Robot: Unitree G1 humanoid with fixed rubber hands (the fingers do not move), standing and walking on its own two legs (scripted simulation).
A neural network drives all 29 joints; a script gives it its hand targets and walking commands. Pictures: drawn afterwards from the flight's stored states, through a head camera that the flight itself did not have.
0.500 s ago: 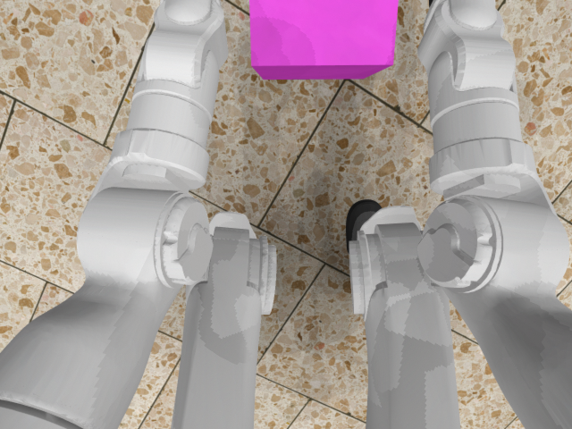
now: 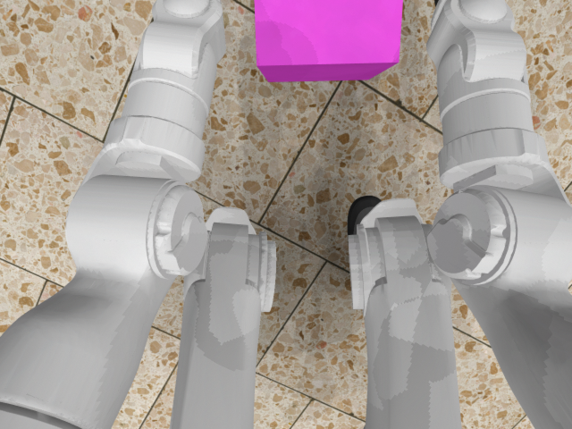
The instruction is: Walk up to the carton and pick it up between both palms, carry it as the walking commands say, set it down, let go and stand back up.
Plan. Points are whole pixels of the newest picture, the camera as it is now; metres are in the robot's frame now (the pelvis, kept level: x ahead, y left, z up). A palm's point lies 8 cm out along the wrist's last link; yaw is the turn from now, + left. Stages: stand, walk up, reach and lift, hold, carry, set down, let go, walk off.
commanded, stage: set down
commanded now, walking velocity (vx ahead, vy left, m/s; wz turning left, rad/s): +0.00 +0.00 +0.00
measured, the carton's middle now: out of the picture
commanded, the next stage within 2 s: none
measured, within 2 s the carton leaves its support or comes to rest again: rests again in 0.56 s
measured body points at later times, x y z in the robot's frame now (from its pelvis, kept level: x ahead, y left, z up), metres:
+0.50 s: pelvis +0.00 +0.00 +0.00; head +0.39 -0.01 +0.23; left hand +0.56 +0.07 -0.21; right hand +0.55 -0.18 -0.20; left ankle +0.09 +0.12 -0.36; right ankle +0.12 -0.15 -0.36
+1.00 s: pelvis +0.00 +0.00 -0.01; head +0.39 +0.00 +0.22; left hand +0.55 +0.07 -0.22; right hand +0.54 -0.19 -0.21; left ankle +0.09 +0.12 -0.36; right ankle +0.12 -0.15 -0.36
